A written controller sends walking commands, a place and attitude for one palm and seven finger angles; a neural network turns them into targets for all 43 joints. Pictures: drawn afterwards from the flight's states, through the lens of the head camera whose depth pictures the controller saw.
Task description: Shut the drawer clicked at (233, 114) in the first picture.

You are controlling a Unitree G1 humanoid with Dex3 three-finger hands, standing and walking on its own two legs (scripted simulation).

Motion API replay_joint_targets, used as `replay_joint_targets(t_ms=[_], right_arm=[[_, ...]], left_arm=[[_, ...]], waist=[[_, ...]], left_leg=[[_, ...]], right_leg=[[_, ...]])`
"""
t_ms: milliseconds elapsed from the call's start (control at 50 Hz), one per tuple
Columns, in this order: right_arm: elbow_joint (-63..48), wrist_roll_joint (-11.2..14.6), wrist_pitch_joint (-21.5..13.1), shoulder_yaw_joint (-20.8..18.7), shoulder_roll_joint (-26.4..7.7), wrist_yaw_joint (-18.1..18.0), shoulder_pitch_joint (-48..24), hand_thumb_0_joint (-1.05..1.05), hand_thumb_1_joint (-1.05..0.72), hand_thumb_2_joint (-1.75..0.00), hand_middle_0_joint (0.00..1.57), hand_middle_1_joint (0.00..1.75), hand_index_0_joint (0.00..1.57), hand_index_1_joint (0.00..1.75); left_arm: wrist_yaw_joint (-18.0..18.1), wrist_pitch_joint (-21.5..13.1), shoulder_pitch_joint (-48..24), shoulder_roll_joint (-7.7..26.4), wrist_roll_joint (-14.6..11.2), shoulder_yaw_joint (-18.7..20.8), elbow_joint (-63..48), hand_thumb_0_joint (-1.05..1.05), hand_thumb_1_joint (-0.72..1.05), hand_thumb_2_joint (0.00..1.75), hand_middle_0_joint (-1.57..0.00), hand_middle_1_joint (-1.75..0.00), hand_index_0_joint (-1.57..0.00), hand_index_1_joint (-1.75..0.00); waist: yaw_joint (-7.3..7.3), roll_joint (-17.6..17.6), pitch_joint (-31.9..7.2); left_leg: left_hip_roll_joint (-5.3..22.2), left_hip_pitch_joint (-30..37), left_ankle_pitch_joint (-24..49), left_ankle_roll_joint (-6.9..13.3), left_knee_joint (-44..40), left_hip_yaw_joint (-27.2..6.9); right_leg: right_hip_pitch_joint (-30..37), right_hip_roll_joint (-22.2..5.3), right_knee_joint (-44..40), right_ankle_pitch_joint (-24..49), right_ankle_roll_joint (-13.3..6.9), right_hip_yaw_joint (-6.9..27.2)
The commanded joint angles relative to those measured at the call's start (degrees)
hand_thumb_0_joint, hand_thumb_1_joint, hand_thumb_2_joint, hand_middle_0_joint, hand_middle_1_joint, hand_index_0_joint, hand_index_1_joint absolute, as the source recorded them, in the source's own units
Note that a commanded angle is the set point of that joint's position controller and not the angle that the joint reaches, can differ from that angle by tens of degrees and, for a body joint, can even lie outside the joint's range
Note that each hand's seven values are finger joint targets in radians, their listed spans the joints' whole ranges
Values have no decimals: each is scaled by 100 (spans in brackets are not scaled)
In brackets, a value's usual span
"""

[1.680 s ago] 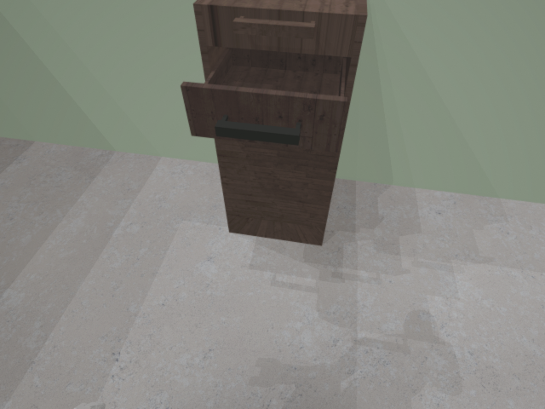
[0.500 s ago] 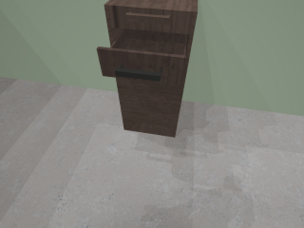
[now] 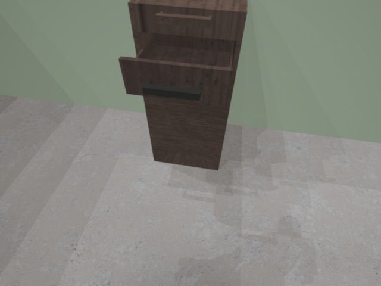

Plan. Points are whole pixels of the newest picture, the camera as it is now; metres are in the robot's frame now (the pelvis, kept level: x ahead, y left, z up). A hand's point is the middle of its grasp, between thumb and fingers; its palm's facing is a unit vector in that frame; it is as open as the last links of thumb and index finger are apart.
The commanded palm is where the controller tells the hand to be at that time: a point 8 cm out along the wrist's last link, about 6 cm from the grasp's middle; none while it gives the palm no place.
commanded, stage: turn to face it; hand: left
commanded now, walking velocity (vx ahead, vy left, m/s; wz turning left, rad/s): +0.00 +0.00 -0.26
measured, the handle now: (173, 88) +0.72 +0.11 +0.01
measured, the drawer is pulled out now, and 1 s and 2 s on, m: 0.22 0.22 0.22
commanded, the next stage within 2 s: take the last steps up to it in 0.02 s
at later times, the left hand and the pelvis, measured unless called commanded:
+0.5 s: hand out of the picture +0.03 +0.19 -0.20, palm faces +0.02 -0.99 -0.16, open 7.4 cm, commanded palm none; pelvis +0.06 +0.02 -0.02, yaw -3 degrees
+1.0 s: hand (148, 210) +0.36 +0.15 -0.20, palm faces -0.12 -0.97 -0.19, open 7.3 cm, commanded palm none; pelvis +0.23 -0.01 -0.04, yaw -8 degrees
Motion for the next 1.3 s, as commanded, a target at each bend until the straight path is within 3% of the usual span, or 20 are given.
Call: replay_joint_targets(t_ms=[0,100,180,260,380,440,480,500,520,560,640,800,880,900,940,960,1000,1060,1200,1280], right_arm=[[-374,18,-111,-280,-1092,-134,-87,0,-90,-90,20,30,20,30],[-439,18,-64,-264,-812,-156,76,0,-90,-90,20,30,20,30],[-379,-57,19,-234,-521,-68,342,0,-90,-90,20,30,20,30],[-433,-65,-19,-294,-462,-47,552,0,-90,-90,20,30,20,30],[-613,-28,-201,-269,103,-71,533,0,-90,-90,20,30,20,30],[-561,26,-318,-282,331,-87,855,0,-90,-90,20,30,20,30],[-99,-6,-380,-316,288,-153,2065,0,-90,-90,20,30,20,30],[139,-92,-375,-511,-370,-203,2871,0,-90,-90,20,30,20,30],[136,-95,-334,-447,-229,-200,2988,0,-90,-90,20,30,20,30],[42,-56,-367,-291,347,-225,2559,0,-90,-90,20,30,20,30],[166,-35,-525,-193,588,-315,2565,0,-90,-90,20,30,20,30],[458,-44,-425,-202,709,-333,2840,0,-90,-90,20,30,20,30],[461,-29,-352,-293,492,-328,2673,0,-90,-90,20,30,20,30],[414,7,-334,-293,541,-292,2628,0,-90,-90,20,30,20,30],[149,122,-341,-256,993,-236,2768,0,-90,-90,20,30,20,30],[19,107,-292,-312,912,-219,2309,0,-90,-90,20,30,20,30],[-86,-30,-145,-354,983,-153,2058,0,-90,-90,20,30,20,30],[-75,-81,12,-295,1167,-131,2347,0,-90,-90,20,30,20,30],[-199,-41,-63,-184,1220,-135,1966,0,-90,-90,20,30,20,30],[-396,-38,-105,-215,419,-230,1155,0,-90,-90,20,30,20,30]], left_arm=[[42,-64,-197,1130,14,248,-414,0,90,90,-20,-30,-20,-30],[56,24,-18,877,18,224,-449,0,90,90,-20,-30,-20,-30],[-22,129,347,492,63,184,-409,0,90,90,-20,-30,-20,-30],[-84,71,690,342,85,252,-480,0,90,90,-20,-30,-20,-30],[52,-144,1691,423,49,415,-251,0,90,90,-20,-30,-20,-30],[123,-193,1574,252,83,444,-221,0,90,90,-20,-30,-20,-30],[73,-144,1177,-104,8,404,-329,0,90,90,-20,-30,-20,-30],[15,-139,1029,-471,4,365,-471,0,90,90,-20,-30,-20,-30],[61,-185,625,-344,92,390,-653,0,90,90,-20,-30,-20,-30],[1,-138,553,-557,128,379,-517,0,90,90,-20,-30,-20,-30],[-118,-67,803,-868,100,331,-370,0,90,90,-20,-30,-20,-30],[-156,-69,-117,-931,56,278,-665,0,90,90,-20,-30,-20,-30],[-94,-148,877,-652,89,372,-367,0,90,90,-20,-30,-20,-30],[-57,-189,1494,-429,105,446,-200,0,90,90,-20,-30,-20,-30],[61,-265,2424,380,25,635,-10,0,90,90,-20,-30,-20,-30],[97,-210,1928,300,-34,608,-170,0,90,90,-20,-30,-20,-30],[166,-209,884,-223,-7,473,-451,0,90,90,-20,-30,-20,-30],[210,-274,504,-498,96,361,-583,0,90,90,-20,-30,-20,-30],[142,-103,618,-507,40,311,-483,0,90,90,-20,-30,-20,-30],[166,34,1025,-738,13,217,-314,0,90,90,-20,-30,-20,-30]], waist=[[-40,-5,-397],[-31,-13,-398],[33,25,188],[96,110,642],[255,-1039,563],[33,-703,261],[-496,13,28],[-726,1664,-37],[-726,1302,475],[-423,267,1218],[-140,698,653],[-192,906,764],[311,766,136],[588,424,-143],[637,-941,-1071],[584,-349,-671],[96,-142,31],[-341,-219,155],[-247,-303,28],[120,929,319]], left_leg=[[642,185,739,175,-84,-396],[677,112,692,148,82,-265],[636,-412,-1888,218,-109,-357],[684,-771,-2375,393,32,-525],[108,-2201,-1746,119,2476,307],[258,-1567,-1722,190,1719,174],[426,840,-945,391,95,-240],[1941,1526,-1126,880,-644,-2107],[2542,1249,-874,1228,-985,-2574],[2280,481,-153,1272,-1031,-1770],[1584,1020,2627,995,-686,-142],[1270,707,3645,824,-615,577],[1287,712,4412,735,1023,632],[1150,-35,3747,602,1985,673],[-31,-2258,-2202,277,5864,639],[288,-2380,-2021,388,6189,8],[716,-2265,-1282,364,5944,-159],[792,-1636,-1199,170,4601,-6],[373,-178,-156,-72,1216,372],[1481,-1081,1592,524,-330,-860]], right_leg=[[-148,-660,-128,1211,-196,709],[-277,-605,105,1332,-170,770],[-754,-369,32,-1647,-220,855],[-1047,-249,282,-1996,-388,921],[317,-1507,-579,-477,-1335,2723],[243,-1494,57,898,-1339,2096],[-1501,-495,1458,329,-725,1021],[-2697,240,3174,-1253,-302,-19],[-3321,0,4010,-1937,-326,-59],[-3524,-500,4602,-1167,-289,9],[-3415,-534,4320,-478,-161,-426],[-2160,-193,1939,269,-365,-1180],[-548,70,1277,146,-596,-1261],[592,-28,1013,487,-664,-1109],[2061,-2719,-45,1765,-1897,2439],[1072,-2611,-473,587,-1946,2240],[-593,-2242,-871,-886,-1517,1427],[-1589,-1801,-957,-2,-1219,316],[-1601,-1153,-403,-480,-821,-68],[-430,-421,561,-447,2,-626]])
